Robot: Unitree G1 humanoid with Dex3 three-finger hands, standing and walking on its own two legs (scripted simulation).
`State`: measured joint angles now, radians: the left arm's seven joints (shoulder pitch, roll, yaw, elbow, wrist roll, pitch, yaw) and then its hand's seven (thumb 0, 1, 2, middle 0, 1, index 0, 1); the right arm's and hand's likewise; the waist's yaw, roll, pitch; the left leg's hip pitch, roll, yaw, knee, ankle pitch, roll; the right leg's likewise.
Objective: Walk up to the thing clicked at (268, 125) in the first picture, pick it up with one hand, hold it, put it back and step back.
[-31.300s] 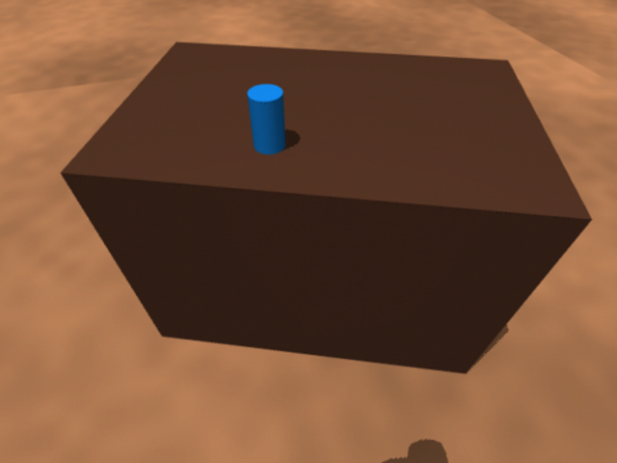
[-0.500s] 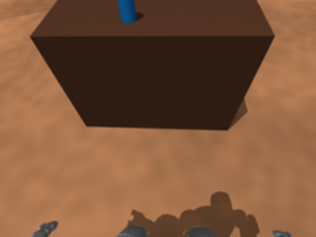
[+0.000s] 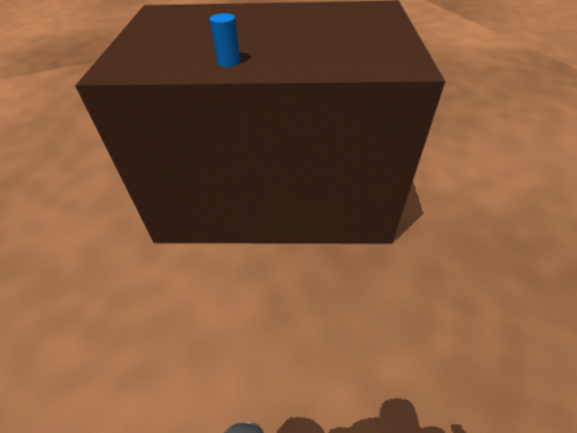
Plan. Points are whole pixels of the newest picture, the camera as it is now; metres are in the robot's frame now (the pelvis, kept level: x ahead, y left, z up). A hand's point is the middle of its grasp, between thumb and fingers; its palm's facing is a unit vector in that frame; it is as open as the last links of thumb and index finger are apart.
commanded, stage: step back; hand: left
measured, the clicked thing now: (225, 40) +1.14 +0.25 +0.05
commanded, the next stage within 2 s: stand in 0.80 s
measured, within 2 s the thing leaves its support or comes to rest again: neither
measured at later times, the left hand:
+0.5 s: hand out of the picture +0.09 +0.28 -0.14, palm faces +0.07 -0.92 -0.38, open 7.4 cm
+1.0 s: hand out of the picture +0.13 +0.28 -0.14, palm faces +0.05 -0.94 -0.34, open 7.4 cm
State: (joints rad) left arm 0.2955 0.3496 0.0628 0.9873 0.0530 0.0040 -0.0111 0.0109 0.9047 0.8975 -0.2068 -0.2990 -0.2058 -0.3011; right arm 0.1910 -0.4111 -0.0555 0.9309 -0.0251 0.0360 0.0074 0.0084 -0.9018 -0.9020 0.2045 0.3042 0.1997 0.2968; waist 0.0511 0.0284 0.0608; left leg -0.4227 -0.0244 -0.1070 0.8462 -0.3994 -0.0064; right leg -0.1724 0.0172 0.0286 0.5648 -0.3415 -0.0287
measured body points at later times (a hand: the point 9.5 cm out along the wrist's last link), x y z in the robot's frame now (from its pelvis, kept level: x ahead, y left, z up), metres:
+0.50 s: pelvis +0.02 +0.00 +0.00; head +0.02 +0.00 +0.45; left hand +0.08 +0.32 -0.12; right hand +0.10 -0.30 -0.13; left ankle +0.02 +0.13 -0.71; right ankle +0.03 -0.12 -0.73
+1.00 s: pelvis +0.06 +0.02 +0.01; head +0.07 +0.02 +0.46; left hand +0.13 +0.33 -0.12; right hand +0.20 -0.26 -0.11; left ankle +0.06 +0.14 -0.73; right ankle +0.03 -0.12 -0.73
